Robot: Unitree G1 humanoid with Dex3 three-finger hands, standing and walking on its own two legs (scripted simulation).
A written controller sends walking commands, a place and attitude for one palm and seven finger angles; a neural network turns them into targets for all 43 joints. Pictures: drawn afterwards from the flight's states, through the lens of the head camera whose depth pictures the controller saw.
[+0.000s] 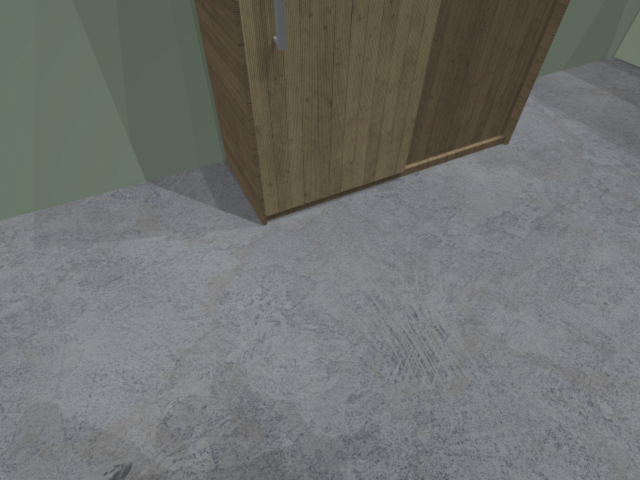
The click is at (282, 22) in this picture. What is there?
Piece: wardrobe's sliding door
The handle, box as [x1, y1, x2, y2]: [273, 0, 286, 49]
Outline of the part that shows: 274,0 276,36 273,37 273,40 277,44 277,47 279,49 285,49 286,42 284,1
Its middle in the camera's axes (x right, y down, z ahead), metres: -0.13 -0.70 +1.08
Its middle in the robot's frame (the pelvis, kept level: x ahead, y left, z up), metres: +1.29 +0.20 +0.16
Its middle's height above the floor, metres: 0.93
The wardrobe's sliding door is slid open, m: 0.00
